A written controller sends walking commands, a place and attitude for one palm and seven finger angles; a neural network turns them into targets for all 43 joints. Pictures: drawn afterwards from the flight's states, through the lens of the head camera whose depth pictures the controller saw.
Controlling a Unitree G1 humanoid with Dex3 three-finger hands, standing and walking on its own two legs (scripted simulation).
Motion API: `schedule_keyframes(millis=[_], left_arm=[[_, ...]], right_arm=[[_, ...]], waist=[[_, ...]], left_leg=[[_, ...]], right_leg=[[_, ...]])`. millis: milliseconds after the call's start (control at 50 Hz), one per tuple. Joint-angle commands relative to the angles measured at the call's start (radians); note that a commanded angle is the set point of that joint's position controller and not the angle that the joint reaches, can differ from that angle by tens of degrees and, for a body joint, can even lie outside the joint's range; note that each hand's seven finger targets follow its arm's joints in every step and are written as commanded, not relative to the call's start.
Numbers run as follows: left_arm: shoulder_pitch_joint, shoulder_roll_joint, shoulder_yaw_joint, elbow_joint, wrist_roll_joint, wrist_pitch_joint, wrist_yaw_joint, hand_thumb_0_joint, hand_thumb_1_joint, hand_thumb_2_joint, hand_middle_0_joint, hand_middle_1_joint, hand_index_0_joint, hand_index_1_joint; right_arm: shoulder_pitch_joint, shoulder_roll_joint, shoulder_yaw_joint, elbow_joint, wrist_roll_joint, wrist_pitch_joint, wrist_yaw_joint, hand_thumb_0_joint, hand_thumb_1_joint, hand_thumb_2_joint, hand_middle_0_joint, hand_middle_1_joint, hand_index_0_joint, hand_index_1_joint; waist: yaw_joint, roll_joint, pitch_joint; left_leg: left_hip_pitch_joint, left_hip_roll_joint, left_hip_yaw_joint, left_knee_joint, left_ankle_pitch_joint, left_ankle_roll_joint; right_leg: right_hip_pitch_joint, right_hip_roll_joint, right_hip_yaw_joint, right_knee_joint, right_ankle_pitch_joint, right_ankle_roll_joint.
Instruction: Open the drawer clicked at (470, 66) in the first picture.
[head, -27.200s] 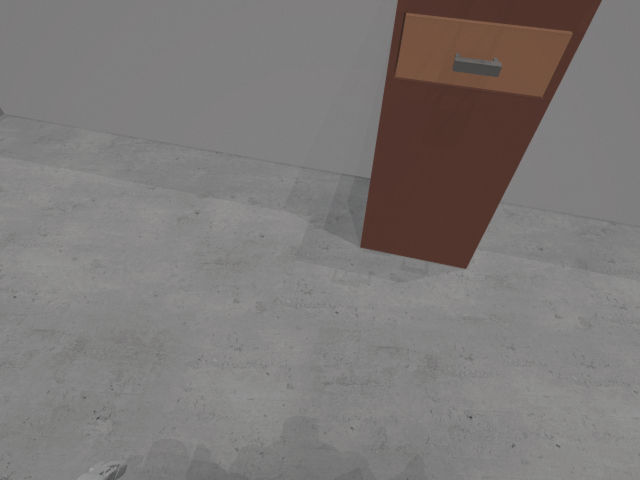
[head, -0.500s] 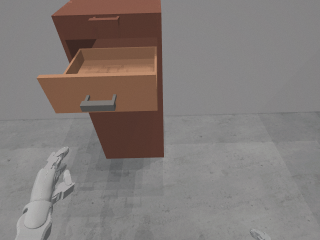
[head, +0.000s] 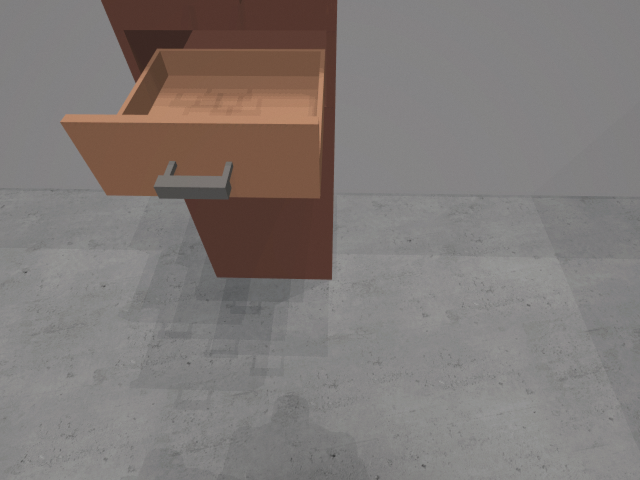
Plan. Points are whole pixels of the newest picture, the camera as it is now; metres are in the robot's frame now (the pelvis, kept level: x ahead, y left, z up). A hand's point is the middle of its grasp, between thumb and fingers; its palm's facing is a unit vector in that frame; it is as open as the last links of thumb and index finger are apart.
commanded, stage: let the arm hang, fingers relaxed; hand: left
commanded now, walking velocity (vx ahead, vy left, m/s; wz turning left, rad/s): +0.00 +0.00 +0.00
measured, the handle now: (196, 177) +0.53 +0.23 +0.05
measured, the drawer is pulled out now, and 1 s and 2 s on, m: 0.29 0.29 0.29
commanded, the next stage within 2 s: look to check the result in 0.46 s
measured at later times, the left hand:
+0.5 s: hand out of the picture +0.09 +0.20 -0.16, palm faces -0.04 -0.96 -0.27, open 7.3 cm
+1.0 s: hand out of the picture +0.10 +0.23 -0.15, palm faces -0.06 -0.94 -0.33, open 7.3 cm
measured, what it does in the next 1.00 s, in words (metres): stands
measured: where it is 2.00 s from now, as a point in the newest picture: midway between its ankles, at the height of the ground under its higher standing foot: outside the picture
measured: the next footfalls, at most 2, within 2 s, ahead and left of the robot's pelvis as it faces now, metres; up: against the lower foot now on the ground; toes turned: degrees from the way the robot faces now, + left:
none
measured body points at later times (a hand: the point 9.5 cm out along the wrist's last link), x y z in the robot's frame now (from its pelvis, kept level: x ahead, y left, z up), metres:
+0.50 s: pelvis +0.01 -0.01 +0.00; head +0.03 -0.02 +0.45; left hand +0.09 +0.25 -0.14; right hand +0.04 -0.26 -0.16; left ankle +0.05 +0.12 -0.74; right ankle +0.01 -0.12 -0.74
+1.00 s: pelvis +0.03 -0.01 +0.01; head +0.06 -0.02 +0.45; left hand +0.11 +0.28 -0.13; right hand +0.08 -0.29 -0.14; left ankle +0.05 +0.12 -0.74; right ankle +0.01 -0.12 -0.74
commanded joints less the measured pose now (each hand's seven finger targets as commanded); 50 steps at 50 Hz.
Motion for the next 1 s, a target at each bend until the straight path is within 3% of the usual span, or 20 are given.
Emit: schedule_keyframes(millis=[0,120,320,400,720,980], left_arm=[[-0.003,0.113,0.02,-0.035,-0.001,-0.033,0.014,0.0,0.9,0.9,-0.2,-0.3,-0.2,-0.3],[-0.054,0.12,0.026,-0.043,0.004,-0.035,0.015,0.0,0.9,0.9,-0.2,-0.3,-0.2,-0.3],[-0.142,0.16,0.04,-0.068,0.002,-0.048,0.009,0.0,0.9,0.9,-0.2,-0.3,-0.2,-0.3],[-0.169,0.181,0.044,-0.072,0.002,-0.05,0.007,0.0,0.9,0.9,-0.2,-0.3,-0.2,-0.3],[-0.232,0.255,0.045,-0.069,0.0,-0.054,0.004,0.0,0.9,0.9,-0.2,-0.3,-0.2,-0.3],[-0.259,0.305,0.05,-0.075,0.003,-0.062,0.003,0.0,0.9,0.9,-0.2,-0.3,-0.2,-0.3]], right_arm=[[0.032,-0.126,-0.033,-0.028,0.002,-0.012,-0.003,0.0,-0.9,-0.9,0.2,0.3,0.2,0.3],[-0.009,-0.136,-0.038,-0.028,-0.005,-0.009,0.003,0.0,-0.9,-0.9,0.2,0.3,0.2,0.3],[-0.085,-0.185,-0.04,-0.043,-0.007,-0.028,0.003,0.0,-0.9,-0.9,0.2,0.3,0.2,0.3],[-0.1,-0.208,-0.042,-0.043,-0.007,-0.03,0.003,0.0,-0.9,-0.9,0.2,0.3,0.2,0.3],[-0.169,-0.295,-0.047,-0.041,-0.003,-0.028,0.007,0.0,-0.9,-0.9,0.2,0.3,0.2,0.3],[-0.23,-0.351,-0.052,-0.053,0.0,-0.034,0.01,0.0,-0.9,-0.9,0.2,0.3,0.2,0.3]], waist=[[-0.011,-0.025,-0.03],[-0.014,-0.037,0.012],[-0.007,0.006,-0.05],[-0.009,-0.016,-0.067],[-0.013,-0.015,-0.091],[-0.011,-0.027,-0.121]], left_leg=[[0.061,0.076,-0.057,-0.092,-0.055,0.032],[0.053,0.07,-0.053,-0.099,-0.085,0.027],[0.083,0.086,-0.053,-0.099,0.049,0.022],[0.1,0.092,-0.053,-0.103,0.077,0.02],[0.147,0.106,-0.051,-0.129,0.073,0.016],[0.19,0.116,-0.052,-0.131,0.128,0.018]], right_leg=[[-0.065,-0.071,0.059,-0.121,-0.058,-0.049],[-0.094,-0.075,0.073,-0.143,-0.115,-0.046],[-0.01,-0.086,0.082,-0.129,0.065,-0.044],[0.011,-0.089,0.083,-0.134,0.1,-0.044],[0.033,-0.093,0.098,-0.17,0.103,-0.04],[0.053,-0.103,0.106,-0.178,0.178,-0.04]])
